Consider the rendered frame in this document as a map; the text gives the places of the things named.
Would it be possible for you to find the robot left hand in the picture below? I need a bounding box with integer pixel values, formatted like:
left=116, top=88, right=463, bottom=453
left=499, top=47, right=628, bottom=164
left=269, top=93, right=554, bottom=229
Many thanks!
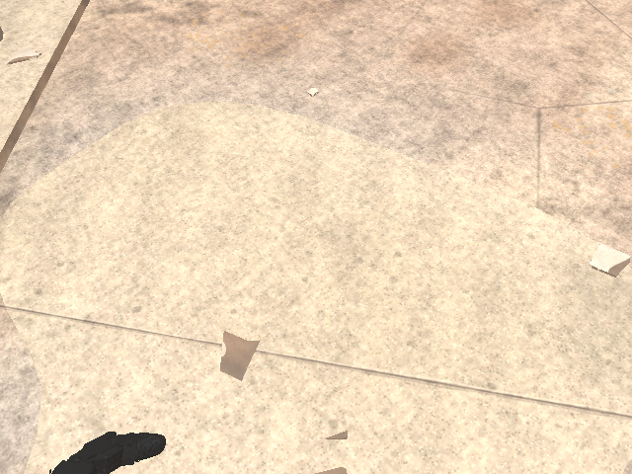
left=49, top=432, right=166, bottom=474

